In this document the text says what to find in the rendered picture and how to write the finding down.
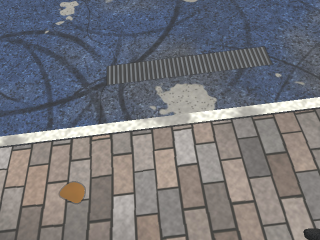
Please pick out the right robot hand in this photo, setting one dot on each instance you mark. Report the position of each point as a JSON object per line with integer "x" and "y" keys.
{"x": 312, "y": 233}

